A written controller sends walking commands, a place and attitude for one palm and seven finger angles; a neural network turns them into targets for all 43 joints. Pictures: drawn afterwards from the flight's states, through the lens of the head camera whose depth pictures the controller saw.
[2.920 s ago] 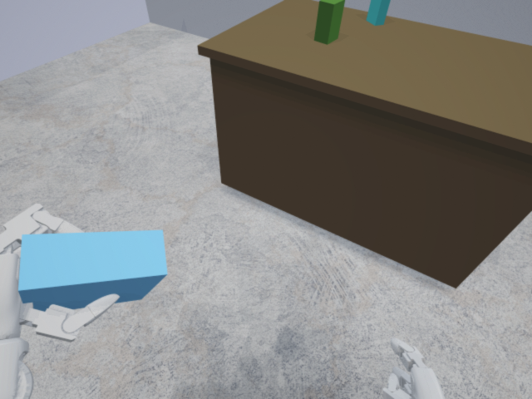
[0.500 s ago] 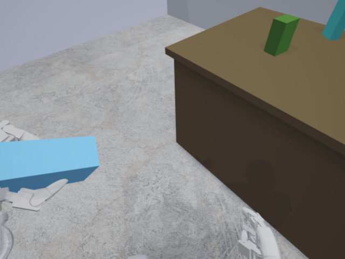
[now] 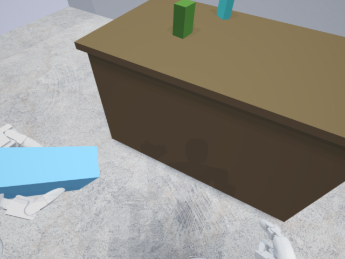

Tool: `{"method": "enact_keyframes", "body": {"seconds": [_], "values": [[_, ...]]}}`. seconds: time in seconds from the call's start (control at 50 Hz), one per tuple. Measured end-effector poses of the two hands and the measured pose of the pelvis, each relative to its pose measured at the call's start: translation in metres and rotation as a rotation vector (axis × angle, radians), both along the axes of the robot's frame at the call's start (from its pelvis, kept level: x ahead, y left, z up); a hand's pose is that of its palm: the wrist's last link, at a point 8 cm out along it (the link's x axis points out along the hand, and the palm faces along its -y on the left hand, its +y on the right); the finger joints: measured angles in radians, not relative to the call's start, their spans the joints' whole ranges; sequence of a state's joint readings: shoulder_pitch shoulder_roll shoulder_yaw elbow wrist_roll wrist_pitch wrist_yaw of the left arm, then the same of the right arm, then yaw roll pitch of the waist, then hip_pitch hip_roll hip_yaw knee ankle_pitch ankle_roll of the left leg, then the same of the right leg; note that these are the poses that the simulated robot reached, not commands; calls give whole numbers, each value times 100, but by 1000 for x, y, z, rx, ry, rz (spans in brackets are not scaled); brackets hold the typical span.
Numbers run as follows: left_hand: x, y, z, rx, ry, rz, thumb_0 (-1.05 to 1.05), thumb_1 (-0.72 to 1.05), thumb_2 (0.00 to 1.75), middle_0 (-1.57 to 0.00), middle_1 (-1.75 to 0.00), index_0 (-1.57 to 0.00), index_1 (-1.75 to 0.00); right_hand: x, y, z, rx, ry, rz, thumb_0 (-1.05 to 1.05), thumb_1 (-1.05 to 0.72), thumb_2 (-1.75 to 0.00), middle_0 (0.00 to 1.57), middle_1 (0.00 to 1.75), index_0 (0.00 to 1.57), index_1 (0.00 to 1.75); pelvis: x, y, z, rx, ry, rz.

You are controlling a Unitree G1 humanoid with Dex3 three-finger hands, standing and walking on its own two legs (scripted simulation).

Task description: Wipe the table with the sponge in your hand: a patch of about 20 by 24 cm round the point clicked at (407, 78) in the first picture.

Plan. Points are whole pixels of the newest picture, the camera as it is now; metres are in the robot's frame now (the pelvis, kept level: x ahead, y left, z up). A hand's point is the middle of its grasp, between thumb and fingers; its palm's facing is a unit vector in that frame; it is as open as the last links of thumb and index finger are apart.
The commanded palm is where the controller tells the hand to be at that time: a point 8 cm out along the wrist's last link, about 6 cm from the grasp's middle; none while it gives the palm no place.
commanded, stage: turn to face it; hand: left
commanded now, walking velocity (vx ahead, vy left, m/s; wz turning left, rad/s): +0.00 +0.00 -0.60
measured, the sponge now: (61, 172) +0.22 +0.22 +0.15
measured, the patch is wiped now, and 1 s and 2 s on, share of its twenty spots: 0.00 0.00 0.00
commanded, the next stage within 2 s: take the last steps up to it in 1.32 s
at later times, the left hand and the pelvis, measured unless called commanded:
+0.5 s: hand (136, 189) +0.19 +0.08 +0.17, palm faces +0.05 -0.84 -0.53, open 9.6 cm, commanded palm +0.15 +0.15 +0.18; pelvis -0.08 -0.07 +0.00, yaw -17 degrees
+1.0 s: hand (202, 229) +0.15 -0.02 +0.17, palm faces -0.10 -0.87 -0.47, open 9.6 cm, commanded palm +0.11 +0.05 +0.18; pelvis -0.18 -0.09 -0.01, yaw -34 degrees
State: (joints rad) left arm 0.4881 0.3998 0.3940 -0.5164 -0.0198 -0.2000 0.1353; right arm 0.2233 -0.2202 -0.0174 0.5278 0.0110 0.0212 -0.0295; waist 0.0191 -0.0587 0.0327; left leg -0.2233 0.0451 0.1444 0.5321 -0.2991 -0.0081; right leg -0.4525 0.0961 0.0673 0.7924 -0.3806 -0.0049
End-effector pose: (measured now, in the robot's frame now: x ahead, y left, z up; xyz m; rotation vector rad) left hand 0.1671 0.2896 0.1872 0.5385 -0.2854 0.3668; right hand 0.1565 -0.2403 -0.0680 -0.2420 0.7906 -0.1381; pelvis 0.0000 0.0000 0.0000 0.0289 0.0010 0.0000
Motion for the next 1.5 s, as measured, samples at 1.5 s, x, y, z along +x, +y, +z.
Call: {"method": "enact_keyframes", "body": {"seconds": [1.5], "values": [[-86,-279,-5,-53,15,-735,0,-44,99,-80,-133,-80,-133,-449,-111,-2,15,-77,-792,1,-91,-90,20,30,19,30,-237,-84,3,-64,-6,-787]]}}
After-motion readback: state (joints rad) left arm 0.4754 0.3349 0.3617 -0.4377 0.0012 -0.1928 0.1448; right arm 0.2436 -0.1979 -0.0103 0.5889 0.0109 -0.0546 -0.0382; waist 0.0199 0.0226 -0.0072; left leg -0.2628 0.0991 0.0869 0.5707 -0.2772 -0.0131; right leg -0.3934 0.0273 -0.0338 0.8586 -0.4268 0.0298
